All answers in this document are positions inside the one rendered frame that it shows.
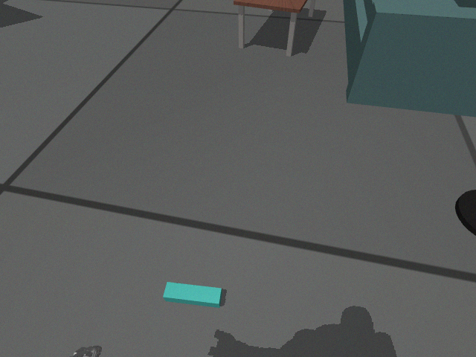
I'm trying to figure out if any carton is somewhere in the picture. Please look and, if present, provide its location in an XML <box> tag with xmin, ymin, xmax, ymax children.
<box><xmin>163</xmin><ymin>282</ymin><xmax>222</xmax><ymax>308</ymax></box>

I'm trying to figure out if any coffee table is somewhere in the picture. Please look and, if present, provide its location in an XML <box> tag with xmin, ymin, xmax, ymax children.
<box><xmin>234</xmin><ymin>0</ymin><xmax>315</xmax><ymax>57</ymax></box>

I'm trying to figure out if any sofa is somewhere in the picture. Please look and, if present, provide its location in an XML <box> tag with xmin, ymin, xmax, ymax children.
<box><xmin>344</xmin><ymin>0</ymin><xmax>476</xmax><ymax>117</ymax></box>

